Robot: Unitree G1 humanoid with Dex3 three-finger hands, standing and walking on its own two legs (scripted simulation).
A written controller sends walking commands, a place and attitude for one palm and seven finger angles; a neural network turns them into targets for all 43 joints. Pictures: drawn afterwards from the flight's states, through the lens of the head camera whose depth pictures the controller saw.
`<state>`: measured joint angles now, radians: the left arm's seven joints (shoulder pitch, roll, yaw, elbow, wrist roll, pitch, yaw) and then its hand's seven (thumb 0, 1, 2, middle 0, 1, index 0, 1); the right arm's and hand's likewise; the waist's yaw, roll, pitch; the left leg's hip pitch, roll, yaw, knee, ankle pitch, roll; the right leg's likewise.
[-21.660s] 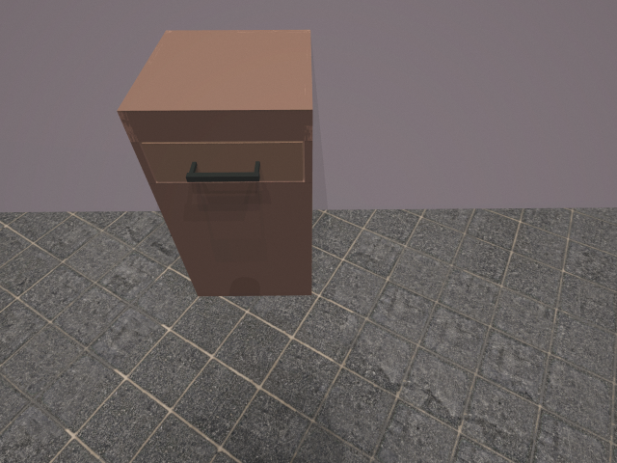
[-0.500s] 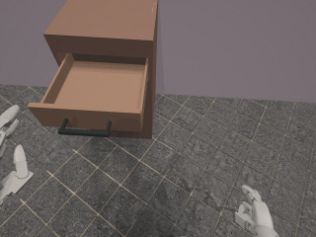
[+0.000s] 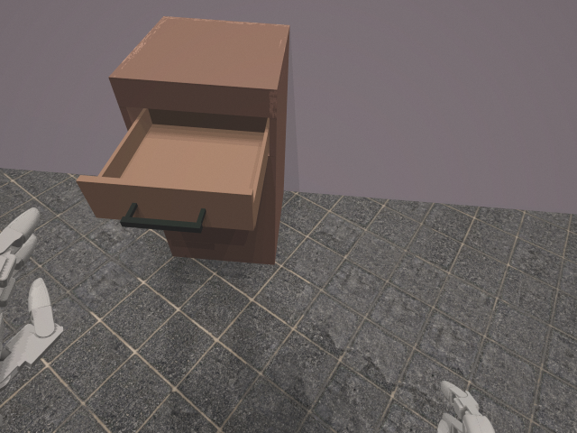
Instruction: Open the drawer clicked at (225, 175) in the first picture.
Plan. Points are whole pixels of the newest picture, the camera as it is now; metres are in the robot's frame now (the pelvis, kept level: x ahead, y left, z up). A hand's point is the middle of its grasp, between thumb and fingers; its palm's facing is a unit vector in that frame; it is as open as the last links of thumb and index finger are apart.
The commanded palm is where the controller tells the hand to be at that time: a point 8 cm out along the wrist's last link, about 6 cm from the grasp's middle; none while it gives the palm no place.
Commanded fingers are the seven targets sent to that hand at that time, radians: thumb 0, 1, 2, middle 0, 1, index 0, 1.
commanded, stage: stop stepping back and stand still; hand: left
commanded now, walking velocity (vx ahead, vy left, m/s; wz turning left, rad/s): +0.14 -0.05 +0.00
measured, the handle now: (164, 217) +0.57 +0.29 -0.12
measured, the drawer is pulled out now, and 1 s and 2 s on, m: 0.30 0.30 0.30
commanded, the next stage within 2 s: let the arm hang, fingers relaxed in 0.28 s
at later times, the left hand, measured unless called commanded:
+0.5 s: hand (122, 371) +0.20 +0.22 +0.00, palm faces +0.18 -0.89 -0.42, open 7.4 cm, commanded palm none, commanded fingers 0.00 0.90 0.90 -0.20 -0.30 -0.20 -0.30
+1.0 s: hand out of the picture -0.03 +0.19 -0.16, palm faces +0.05 -0.97 -0.25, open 7.3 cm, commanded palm none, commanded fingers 0.00 0.90 0.90 -0.20 -0.30 -0.20 -0.30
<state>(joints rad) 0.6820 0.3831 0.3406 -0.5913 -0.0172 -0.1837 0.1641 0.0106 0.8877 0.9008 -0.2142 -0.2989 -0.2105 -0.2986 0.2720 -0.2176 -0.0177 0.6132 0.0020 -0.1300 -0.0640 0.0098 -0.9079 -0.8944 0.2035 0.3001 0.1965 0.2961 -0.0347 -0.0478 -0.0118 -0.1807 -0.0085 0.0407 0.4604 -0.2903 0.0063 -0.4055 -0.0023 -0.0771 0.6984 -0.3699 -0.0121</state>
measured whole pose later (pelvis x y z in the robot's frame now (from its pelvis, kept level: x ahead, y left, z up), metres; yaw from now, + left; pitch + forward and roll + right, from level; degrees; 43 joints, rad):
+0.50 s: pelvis +0.00 -0.01 -0.01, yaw +3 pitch +2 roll +1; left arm 0.37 0.29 0.14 0.07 0.04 -0.05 0.04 0.00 0.90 0.90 -0.20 -0.30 -0.20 -0.30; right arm 0.19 -0.27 -0.02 0.74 -0.01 -0.06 0.00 0.00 -0.91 -0.89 0.20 0.30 0.20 0.30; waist 0.00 0.03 -0.02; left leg -0.31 -0.02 0.00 0.58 -0.29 0.00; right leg -0.35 0.01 -0.08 0.61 -0.29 -0.07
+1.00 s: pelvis +0.00 +0.00 +0.01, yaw +1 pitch -2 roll +0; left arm 0.32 0.19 0.01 1.10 0.01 0.02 0.03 0.00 0.92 0.90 -0.20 -0.30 -0.20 -0.30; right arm 0.31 -0.16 0.01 1.06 -0.01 0.02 -0.03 0.00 -0.92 -0.89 0.20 0.30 0.19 0.30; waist 0.01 0.03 0.07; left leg -0.16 0.01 0.02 0.42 -0.22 0.01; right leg -0.18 0.04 -0.05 0.38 -0.17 -0.05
